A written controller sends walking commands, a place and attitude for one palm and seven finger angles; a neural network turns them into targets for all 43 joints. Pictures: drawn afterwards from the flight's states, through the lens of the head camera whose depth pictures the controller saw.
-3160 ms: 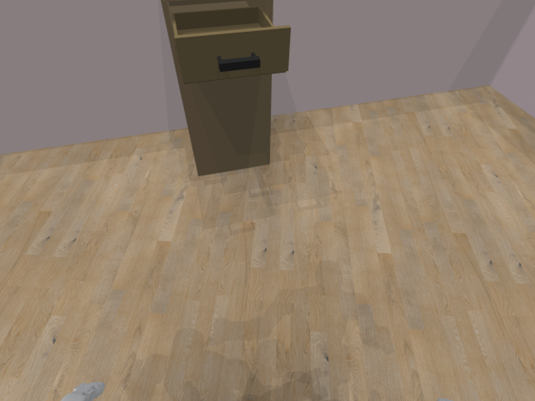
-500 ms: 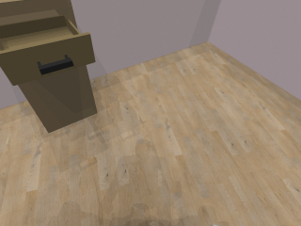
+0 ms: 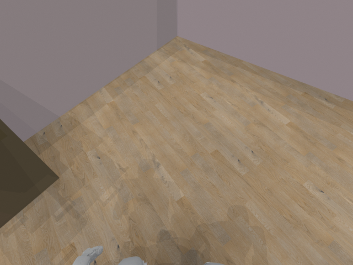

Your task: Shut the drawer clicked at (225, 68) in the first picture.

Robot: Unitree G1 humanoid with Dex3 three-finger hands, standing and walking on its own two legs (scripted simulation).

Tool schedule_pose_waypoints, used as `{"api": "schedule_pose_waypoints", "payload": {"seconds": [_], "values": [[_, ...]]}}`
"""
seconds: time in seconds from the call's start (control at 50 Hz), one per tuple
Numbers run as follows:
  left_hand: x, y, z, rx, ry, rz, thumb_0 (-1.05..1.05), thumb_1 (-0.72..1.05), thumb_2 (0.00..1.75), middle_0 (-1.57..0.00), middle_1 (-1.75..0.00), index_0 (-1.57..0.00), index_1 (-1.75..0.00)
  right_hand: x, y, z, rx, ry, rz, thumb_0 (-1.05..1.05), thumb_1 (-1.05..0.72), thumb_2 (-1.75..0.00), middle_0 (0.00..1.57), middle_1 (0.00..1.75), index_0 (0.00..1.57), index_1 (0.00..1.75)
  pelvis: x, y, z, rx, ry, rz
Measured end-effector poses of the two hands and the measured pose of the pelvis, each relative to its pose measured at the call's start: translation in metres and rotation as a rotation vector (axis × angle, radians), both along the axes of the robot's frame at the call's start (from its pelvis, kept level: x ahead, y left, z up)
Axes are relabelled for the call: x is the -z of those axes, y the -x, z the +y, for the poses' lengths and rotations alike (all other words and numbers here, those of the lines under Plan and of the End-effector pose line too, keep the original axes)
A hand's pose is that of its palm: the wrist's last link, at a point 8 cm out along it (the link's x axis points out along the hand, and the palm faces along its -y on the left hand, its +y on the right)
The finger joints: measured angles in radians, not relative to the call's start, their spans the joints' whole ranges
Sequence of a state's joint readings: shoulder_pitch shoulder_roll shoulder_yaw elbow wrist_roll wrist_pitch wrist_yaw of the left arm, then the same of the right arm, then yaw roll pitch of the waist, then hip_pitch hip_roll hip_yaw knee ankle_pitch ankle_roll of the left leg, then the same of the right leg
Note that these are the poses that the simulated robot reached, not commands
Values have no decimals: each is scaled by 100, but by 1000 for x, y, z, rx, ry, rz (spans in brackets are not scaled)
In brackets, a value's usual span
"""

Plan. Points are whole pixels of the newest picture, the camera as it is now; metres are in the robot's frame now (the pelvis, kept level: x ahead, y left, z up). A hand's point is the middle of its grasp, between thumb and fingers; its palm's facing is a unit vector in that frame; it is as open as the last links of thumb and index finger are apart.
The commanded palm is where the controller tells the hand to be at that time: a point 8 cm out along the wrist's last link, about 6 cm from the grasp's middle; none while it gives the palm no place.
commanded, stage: turn to face it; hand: left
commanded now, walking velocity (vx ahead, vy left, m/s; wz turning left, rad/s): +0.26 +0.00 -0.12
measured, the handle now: out of the picture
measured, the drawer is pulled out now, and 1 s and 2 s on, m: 0.30 0.30 0.30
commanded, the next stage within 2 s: take the last steps up to it in 1.68 s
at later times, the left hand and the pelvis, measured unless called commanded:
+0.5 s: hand out of the picture +0.14 +0.22 -0.18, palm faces +0.19 -0.97 -0.17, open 7.3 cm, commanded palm none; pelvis +0.15 +0.04 +0.00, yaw +6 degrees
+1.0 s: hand (101, 241) +0.20 +0.20 -0.13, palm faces +0.42 -0.86 -0.29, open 7.4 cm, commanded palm none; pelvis +0.18 -0.02 +0.01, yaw +26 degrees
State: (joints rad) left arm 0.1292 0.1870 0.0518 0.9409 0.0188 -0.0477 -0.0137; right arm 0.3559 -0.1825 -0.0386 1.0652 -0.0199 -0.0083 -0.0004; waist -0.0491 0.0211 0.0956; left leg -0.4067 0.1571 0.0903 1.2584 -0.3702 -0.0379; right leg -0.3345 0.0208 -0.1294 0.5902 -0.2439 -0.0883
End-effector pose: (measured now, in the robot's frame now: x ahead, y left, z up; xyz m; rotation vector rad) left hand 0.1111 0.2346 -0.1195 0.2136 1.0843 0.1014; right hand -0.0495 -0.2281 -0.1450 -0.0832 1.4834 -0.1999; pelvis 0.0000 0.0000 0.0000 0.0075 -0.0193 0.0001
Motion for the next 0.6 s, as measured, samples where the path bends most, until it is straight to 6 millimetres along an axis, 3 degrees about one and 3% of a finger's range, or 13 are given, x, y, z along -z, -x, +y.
{"api": "schedule_pose_waypoints", "payload": {"seconds": [0.16, 0.26, 0.34, 0.4, 0.46, 0.6], "values": [[-4, 3, 8, -57, -15, 142, -1, 93, 90, -20, -30, -21, -30, -19, -151, 2, -43, 7, -255, 0, -91, -90, 20, 30, 20, 30, -15, -60, 2, 29, 11, 21], [7, 5, 14, -130, 14, 200, 0, 92, 90, -20, -30, -20, -30, -22, -222, 17, -117, 9, -300, 0, -91, -90, 20, 30, 20, 30, -12, -99, 13, -7, 31, 5], [27, 7, 20, -205, 53, 255, 0, 91, 90, -20, -30, -20, -30, -19, -271, 37, -194, 24, -308, 0, -90, -90, 20, 30, 20, 30, -1, -131, 29, -54, 43, -11], [38, 5, 26, -244, 71, 297, 0, 91, 90, -20, -30, -20, -30, -18, -293, 48, -233, 36, -314, 0, -90, -90, 20, 30, 20, 30, 4, -143, 38, -73, 28, -12], [34, -7, 32, -264, 76, 296, 0, 91, 90, -20, -30, -20, -30, -22, -301, 54, -247, 43, -299, 0, -90, -90, 20, 30, 20, 30, 0, -149, 43, -95, 28, -7], [16, -49, 48, -304, 50, 192, 0, 91, 90, -20, -30, -20, -30, -31, -312, 45, -275, 57, -252, 0, -91, -90, 20, 30, 21, 30, -11, -161, 42, -162, 35, 16]]}}
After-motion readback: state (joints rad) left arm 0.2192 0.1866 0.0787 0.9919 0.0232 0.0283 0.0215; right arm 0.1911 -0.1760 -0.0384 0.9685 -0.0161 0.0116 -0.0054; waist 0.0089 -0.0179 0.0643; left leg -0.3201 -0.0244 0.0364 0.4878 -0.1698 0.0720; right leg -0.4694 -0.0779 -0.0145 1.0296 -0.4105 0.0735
